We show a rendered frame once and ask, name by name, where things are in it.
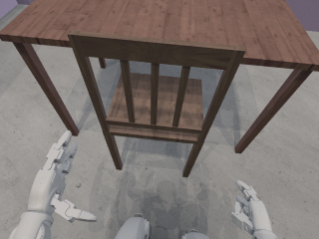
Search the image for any robot right hand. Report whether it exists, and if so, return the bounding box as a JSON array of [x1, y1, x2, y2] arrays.
[[231, 179, 272, 236]]

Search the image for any robot left forearm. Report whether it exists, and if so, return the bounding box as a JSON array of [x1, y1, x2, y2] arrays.
[[8, 210, 54, 239]]

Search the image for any chair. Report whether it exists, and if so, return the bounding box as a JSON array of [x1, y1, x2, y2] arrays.
[[67, 30, 246, 177]]

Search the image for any left robot thigh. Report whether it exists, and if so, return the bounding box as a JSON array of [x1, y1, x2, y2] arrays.
[[115, 217, 150, 239]]

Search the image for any robot left hand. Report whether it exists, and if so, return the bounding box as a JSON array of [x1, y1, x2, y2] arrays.
[[27, 130, 98, 223]]

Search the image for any table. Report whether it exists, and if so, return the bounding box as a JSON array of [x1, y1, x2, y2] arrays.
[[0, 0, 319, 154]]

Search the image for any robot left shin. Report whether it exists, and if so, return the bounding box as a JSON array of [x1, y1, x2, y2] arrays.
[[134, 213, 144, 218]]

